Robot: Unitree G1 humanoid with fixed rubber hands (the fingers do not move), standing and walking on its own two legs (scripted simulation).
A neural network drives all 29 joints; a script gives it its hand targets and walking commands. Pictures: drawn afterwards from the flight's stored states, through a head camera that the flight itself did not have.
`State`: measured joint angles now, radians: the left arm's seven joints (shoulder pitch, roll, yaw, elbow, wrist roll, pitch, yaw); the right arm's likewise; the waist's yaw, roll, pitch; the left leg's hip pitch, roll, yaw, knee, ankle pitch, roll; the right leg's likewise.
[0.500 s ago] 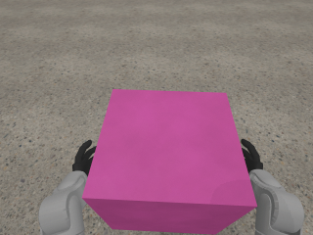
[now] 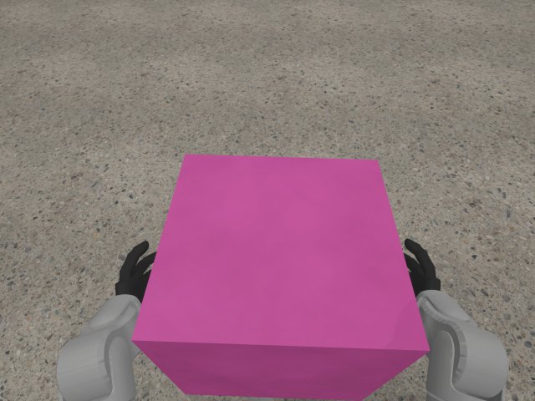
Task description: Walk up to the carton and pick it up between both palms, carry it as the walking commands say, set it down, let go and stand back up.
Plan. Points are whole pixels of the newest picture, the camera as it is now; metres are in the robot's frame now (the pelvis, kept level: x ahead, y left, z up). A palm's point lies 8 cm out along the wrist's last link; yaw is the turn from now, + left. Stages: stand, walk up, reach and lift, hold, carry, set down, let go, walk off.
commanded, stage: carry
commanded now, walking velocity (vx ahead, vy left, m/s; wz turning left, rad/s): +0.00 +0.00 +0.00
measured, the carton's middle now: (276, 282) +0.28 +0.00 +0.00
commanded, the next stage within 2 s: none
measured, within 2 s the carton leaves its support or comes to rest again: neither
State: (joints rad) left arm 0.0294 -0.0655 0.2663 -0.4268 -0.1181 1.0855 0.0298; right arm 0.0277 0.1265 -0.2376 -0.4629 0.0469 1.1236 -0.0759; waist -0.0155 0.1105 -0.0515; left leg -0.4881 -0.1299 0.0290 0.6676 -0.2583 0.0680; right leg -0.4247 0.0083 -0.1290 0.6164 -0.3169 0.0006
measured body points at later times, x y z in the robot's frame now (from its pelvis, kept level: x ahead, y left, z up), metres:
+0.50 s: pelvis -0.03 +0.08 +0.02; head -0.03 +0.11 +0.47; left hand +0.20 +0.29 +0.06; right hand +0.22 -0.09 +0.09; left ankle +0.01 +0.10 -0.72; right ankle -0.05 -0.05 -0.67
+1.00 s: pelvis -0.13 +0.07 +0.01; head -0.15 +0.08 +0.46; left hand +0.10 +0.29 +0.08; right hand +0.13 -0.09 +0.08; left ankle -0.03 +0.12 -0.70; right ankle -0.09 -0.01 -0.72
